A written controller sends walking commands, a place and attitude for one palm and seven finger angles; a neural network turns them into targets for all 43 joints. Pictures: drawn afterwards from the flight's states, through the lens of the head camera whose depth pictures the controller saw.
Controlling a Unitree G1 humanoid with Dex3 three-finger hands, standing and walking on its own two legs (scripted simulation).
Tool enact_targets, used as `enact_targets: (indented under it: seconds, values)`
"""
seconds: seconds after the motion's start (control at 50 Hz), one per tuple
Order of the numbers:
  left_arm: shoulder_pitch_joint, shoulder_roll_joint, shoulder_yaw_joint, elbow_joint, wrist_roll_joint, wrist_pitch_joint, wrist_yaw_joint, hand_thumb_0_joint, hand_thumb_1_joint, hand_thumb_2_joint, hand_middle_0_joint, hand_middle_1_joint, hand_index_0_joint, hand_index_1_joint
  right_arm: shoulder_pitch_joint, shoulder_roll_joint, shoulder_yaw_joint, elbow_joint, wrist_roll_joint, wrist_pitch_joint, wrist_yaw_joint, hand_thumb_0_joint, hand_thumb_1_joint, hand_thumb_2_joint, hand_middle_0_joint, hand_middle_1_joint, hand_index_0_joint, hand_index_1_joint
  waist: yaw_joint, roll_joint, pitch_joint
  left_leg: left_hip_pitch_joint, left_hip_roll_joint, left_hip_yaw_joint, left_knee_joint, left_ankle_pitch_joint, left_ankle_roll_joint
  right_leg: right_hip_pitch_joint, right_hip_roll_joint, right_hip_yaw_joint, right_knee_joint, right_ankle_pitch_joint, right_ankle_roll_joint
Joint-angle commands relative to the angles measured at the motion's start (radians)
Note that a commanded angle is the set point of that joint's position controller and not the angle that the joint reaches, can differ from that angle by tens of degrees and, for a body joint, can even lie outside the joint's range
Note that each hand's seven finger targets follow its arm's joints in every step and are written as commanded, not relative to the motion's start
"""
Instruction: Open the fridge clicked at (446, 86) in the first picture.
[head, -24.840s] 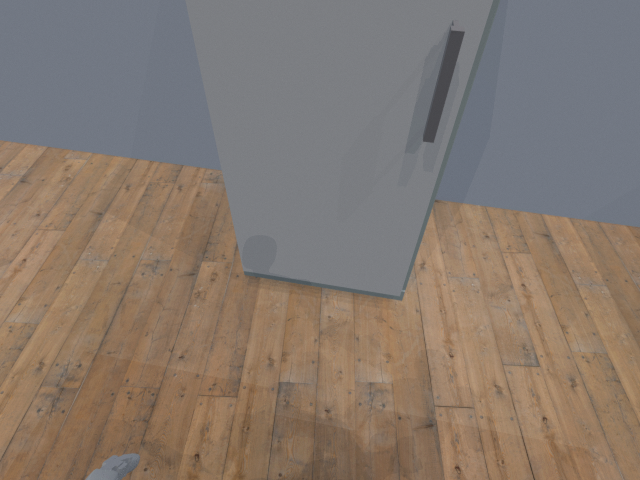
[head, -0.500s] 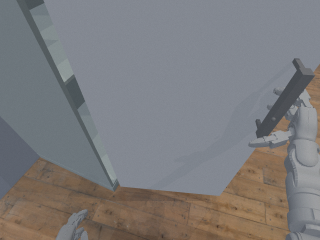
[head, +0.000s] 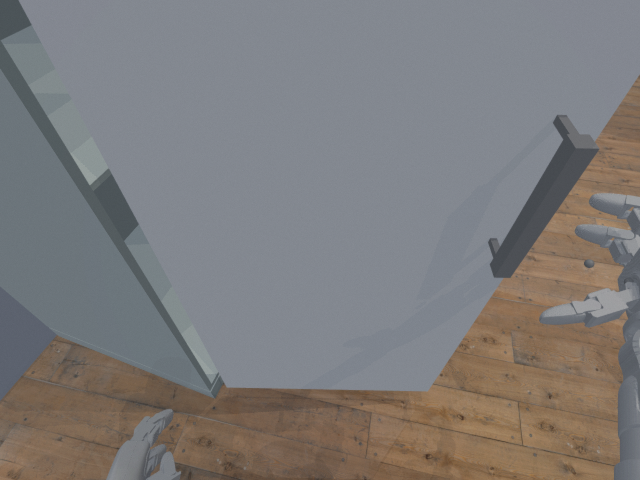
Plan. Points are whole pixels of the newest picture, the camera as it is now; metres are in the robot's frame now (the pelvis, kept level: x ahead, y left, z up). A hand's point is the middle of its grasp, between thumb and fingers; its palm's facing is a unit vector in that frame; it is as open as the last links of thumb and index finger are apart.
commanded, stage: slip the hand off the handle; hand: right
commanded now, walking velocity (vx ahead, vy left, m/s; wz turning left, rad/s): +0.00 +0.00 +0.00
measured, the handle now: (528, 205) +0.42 -0.24 +0.13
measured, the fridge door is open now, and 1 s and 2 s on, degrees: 71 71 71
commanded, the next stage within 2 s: draw the hand back to the body in 0.70 s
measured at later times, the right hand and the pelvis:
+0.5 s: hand (615, 327) +0.27 -0.29 +0.11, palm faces +0.31 +0.93 -0.20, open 14.7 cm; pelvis -0.02 +0.01 +0.00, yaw +0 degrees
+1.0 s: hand (634, 352) +0.23 -0.28 +0.13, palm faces +0.17 +0.99 -0.01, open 14.7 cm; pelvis -0.01 +0.01 +0.00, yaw -1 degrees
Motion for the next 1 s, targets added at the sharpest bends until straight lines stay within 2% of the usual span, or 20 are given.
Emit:
enact_targets:
  seconds: [0.0, 0.06, 0.12, 0.2, 0.24, 0.36, 0.4, 0.42, 0.44, 0.48, 0.5, 0.68, 0.74, 0.8, 0.82, 0.84, 0.86, 0.88, 0.92, 0.98]
  values:
    - [0.012, 0.154, 0.051, -0.117, -0.005, -0.036, 0.014, 0.0, 0.9, 0.9, -0.2, -0.3, -0.2, -0.3, -0.312, -0.293, -0.091, -0.183, 0.026, -0.078, 0.01, 0.0, 0.55, -0.2, 0.25, 1.15, 0.25, 1.15, -0.002, -0.089, -0.277, 0.074, -0.02, 0.008, -0.064, 0.271, 0.028, 0.173, 0.008, 0.013, -0.094, 0.336, 0.008]
    - [0.009, 0.156, 0.054, -0.14, -0.01, -0.043, 0.008, 0.0, 0.9, 0.9, -0.2, -0.3, -0.2, -0.3, -0.193, -0.25, -0.067, -0.197, 0.049, -0.067, 0.039, 0.0, 0.55, -0.2, 0.25, 1.15, 0.25, 1.15, -0.019, -0.096, -0.297, 0.094, -0.02, 0.01, -0.064, 0.298, 0.028, 0.183, 0.005, 0.008, -0.089, 0.37, 0.005]
    - [0.005, 0.163, 0.056, -0.15, -0.016, -0.041, 0.007, 0.0, 0.9, 0.9, -0.2, -0.3, -0.2, -0.3, -0.165, -0.282, -0.102, -0.217, 0.067, -0.051, 0.054, 0.0, 0.55, -0.2, 0.25, 1.15, 0.25, 1.15, -0.019, -0.045, -0.256, 0.094, -0.022, 0.009, -0.072, 0.278, 0.025, 0.142, 0.005, 0.008, -0.1, 0.313, -0.002]
    - [-0.018, 0.158, 0.053, -0.168, -0.015, -0.053, 0.006, 0.0, 0.9, 0.9, -0.2, -0.3, -0.2, -0.3, -0.117, -0.252, -0.105, -0.302, 0.09, -0.068, 0.039, 0.0, 0.55, -0.2, 0.25, 1.15, 0.25, 1.15, -0.02, -0.025, -0.227, 0.084, -0.023, 0.008, -0.077, 0.232, 0.022, 0.129, 0.011, 0.009, -0.106, 0.256, -0.008]
    - [-0.024, 0.16, 0.051, -0.166, -0.012, -0.058, 0.008, 0.0, 0.9, 0.9, -0.2, -0.3, -0.2, -0.3, -0.084, -0.289, -0.142, -0.335, 0.092, -0.087, 0.022, 0.0, 0.55, -0.2, 0.25, 1.15, 0.25, 1.15, -0.03, -0.031, -0.217, 0.092, -0.022, 0.004, -0.077, 0.205, 0.023, 0.114, 0.012, 0.007, -0.107, 0.231, -0.01]
    - [-0.055, 0.148, 0.043, -0.159, -0.012, -0.081, 0.019, 0.0, 0.9, 0.9, -0.2, -0.3, -0.2, -0.3, -0.07, -0.259, -0.099, -0.413, 0.078, -0.105, 0.014, 0.0, 0.55, -0.2, 0.25, 1.15, 0.25, 1.15, -0.016, -0.116, -0.195, 0.055, -0.018, -0.009, -0.092, 0.112, 0.024, 0.125, 0.014, 0.005, -0.113, 0.146, -0.012]
    - [-0.06, 0.15, 0.038, -0.154, -0.014, -0.091, 0.026, 0.0, 0.9, 0.9, -0.2, -0.3, -0.2, -0.3, -0.078, -0.246, -0.08, -0.407, 0.086, -0.097, 0.024, 0.0, 0.55, -0.2, 0.25, 1.15, 0.25, 1.15, -0.005, -0.09, -0.171, 0.046, -0.016, -0.009, -0.103, 0.079, 0.022, 0.115, 0.014, 0.011, -0.12, 0.109, -0.013]
    - [-0.064, 0.15, 0.039, -0.154, -0.015, -0.096, 0.03, 0.0, 0.9, 0.9, -0.2, -0.3, -0.2, -0.3, -0.051, -0.258, -0.096, -0.413, 0.091, -0.093, 0.028, 0.0, 0.55, -0.2, 0.25, 1.15, 0.25, 1.15, -0.018, -0.097, -0.178, 0.055, -0.016, -0.01, -0.103, 0.07, 0.024, 0.113, 0.014, 0.014, -0.125, 0.103, -0.011]
    - [-0.062, 0.154, 0.039, -0.155, -0.014, -0.099, 0.034, 0.0, 0.9, 0.9, -0.2, -0.3, -0.2, -0.3, -0.025, -0.254, -0.096, -0.405, 0.099, -0.086, 0.032, 0.0, 0.55, -0.2, 0.25, 1.15, 0.25, 1.15, -0.014, -0.053, -0.173, 0.065, -0.015, -0.013, -0.109, 0.071, 0.02, 0.105, 0.013, 0.011, -0.12, 0.103, -0.015]
    - [-0.071, 0.151, 0.034, -0.152, -0.02, -0.108, 0.039, 0.0, 0.9, 0.9, -0.2, -0.3, -0.2, -0.3, -0.015, -0.246, -0.095, -0.388, 0.113, -0.071, 0.043, 0.0, 0.55, -0.2, 0.25, 1.15, 0.25, 1.15, -0.014, -0.035, -0.15, 0.061, -0.009, -0.019, -0.12, 0.048, 0.015, 0.091, 0.014, 0.01, -0.124, 0.076, -0.013]
    - [-0.079, 0.151, 0.034, -0.155, -0.02, -0.112, 0.04, 0.0, 0.9, 0.9, -0.2, -0.3, -0.2, -0.3, -0.015, -0.242, -0.092, -0.409, 0.115, -0.069, 0.047, 0.0, 0.55, -0.2, 0.25, 1.15, 0.25, 1.15, -0.02, -0.059, -0.153, 0.062, -0.008, -0.019, -0.12, 0.049, 0.017, 0.096, 0.016, 0.01, -0.127, 0.076, -0.012]
    - [-0.083, 0.142, 0.033, -0.181, -0.015, -0.13, 0.027, 0.0, 0.9, 0.9, -0.2, -0.3, -0.2, -0.3, 0.226, -0.235, -0.148, -0.511, 0.14, -0.048, 0.051, 0.0, 0.55, -0.2, 0.25, 1.15, 0.25, 1.15, -0.056, -0.03, -0.161, 0.117, -0.006, -0.011, -0.093, 0.172, 0.016, 0.095, 0.019, 0.002, -0.111, 0.175, -0.008]
    - [-0.083, 0.147, 0.03, -0.166, -0.013, -0.132, 0.036, 0.0, 0.9, 0.9, -0.2, -0.3, -0.2, -0.3, 0.148, -0.254, -0.154, -0.535, 0.147, -0.056, 0.054, 0.0, 0.55, -0.2, 0.25, 1.15, 0.25, 1.15, -0.028, -0.038, -0.12, 0.084, -0.007, -0.019, -0.101, 0.158, 0.012, 0.081, 0.018, 0.0, -0.096, 0.162, -0.01]
    - [-0.089, 0.144, 0.027, -0.153, -0.016, -0.144, 0.047, 0.0, 0.9, 0.9, -0.2, -0.3, -0.2, -0.3, 0.09, -0.233, -0.13, -0.528, 0.148, -0.07, 0.066, 0.0, 0.55, -0.2, 0.25, 1.15, 0.25, 1.15, -0.017, -0.066, -0.103, 0.057, -0.006, -0.024, -0.106, 0.111, 0.015, 0.086, 0.02, 0.005, -0.099, 0.128, -0.008]
    - [-0.102, 0.159, 0.016, -0.15, -0.045, -0.165, 0.065, 0.0, 0.9, 0.9, -0.2, -0.3, -0.2, -0.3, 0.067, -0.136, -0.107, -0.467, 0.335, -0.012, 0.179, 0.0, 0.55, -0.2, 0.25, 1.15, 0.25, 1.15, 0.009, -0.063, -0.17, 0.159, 0.007, -0.048, -0.139, 0.123, 0.018, 0.132, 0.019, 0.012, -0.116, 0.108, -0.005]
    - [-0.12, 0.156, 0.014, -0.16, -0.055, -0.181, 0.082, 0.0, 0.9, 0.9, -0.2, -0.3, -0.2, -0.3, 0.03, -0.188, -0.126, -0.52, 0.358, 0.011, 0.241, 0.0, 0.55, -0.2, 0.25, 1.15, 0.25, 1.15, -0.008, -0.076, -0.197, 0.191, 0.011, -0.061, -0.148, 0.152, 0.014, 0.155, 0.015, 0.012, -0.112, 0.126, -0.011]
    - [-0.117, 0.153, 0.01, -0.157, -0.054, -0.19, 0.095, 0.0, 0.9, 0.9, -0.2, -0.3, -0.2, -0.3, 0.015, -0.227, -0.14, -0.532, 0.36, 0.033, 0.273, 0.0, 0.55, -0.2, 0.25, 1.15, 0.25, 1.15, -0.014, -0.108, -0.211, 0.206, 0.015, -0.062, -0.148, 0.172, 0.014, 0.166, 0.017, 0.014, -0.112, 0.139, -0.012]
    - [-0.113, 0.16, 0.006, -0.158, -0.052, -0.199, 0.105, 0.0, 0.9, 0.9, -0.2, -0.3, -0.2, -0.3, 0.023, -0.275, -0.167, -0.52, 0.369, 0.063, 0.306, 0.0, 0.55, -0.2, 0.25, 1.15, 0.25, 1.15, -0.021, -0.082, -0.224, 0.225, 0.018, -0.069, -0.149, 0.204, 0.011, 0.17, 0.015, 0.023, -0.118, 0.165, -0.015]
    - [-0.106, 0.149, 0.003, -0.167, -0.046, -0.211, 0.104, 0.0, 0.9, 0.9, -0.2, -0.3, -0.2, -0.3, 0.03, -0.282, -0.139, -0.542, 0.31, 0.105, 0.313, 0.0, 0.55, -0.2, 0.25, 1.15, 0.25, 1.15, -0.032, -0.095, -0.187, 0.192, 0.008, -0.033, -0.139, 0.239, 0.013, 0.191, 0.013, 0.029, -0.145, 0.208, -0.017]
    - [-0.096, 0.139, 0.005, -0.185, -0.042, -0.22, 0.077, 0.0, 0.9, 0.9, -0.2, -0.3, -0.2, -0.3, 0.195, -0.246, -0.153, -0.536, 0.286, 0.157, 0.26, 0.0, 0.55, -0.2, 0.25, 1.15, 0.25, 1.15, -0.058, -0.08, -0.115, 0.171, -0.001, -0.001, -0.137, 0.251, 0.018, 0.181, 0.01, 0.034, -0.167, 0.238, -0.007]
